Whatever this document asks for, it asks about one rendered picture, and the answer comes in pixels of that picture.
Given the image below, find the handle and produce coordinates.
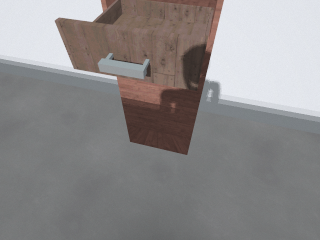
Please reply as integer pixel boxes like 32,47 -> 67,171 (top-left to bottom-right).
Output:
98,53 -> 150,79

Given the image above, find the cabinet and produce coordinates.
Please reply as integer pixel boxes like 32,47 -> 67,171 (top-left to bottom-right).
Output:
101,0 -> 224,155

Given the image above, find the drawer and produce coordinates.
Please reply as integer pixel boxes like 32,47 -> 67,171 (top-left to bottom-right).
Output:
55,0 -> 214,91

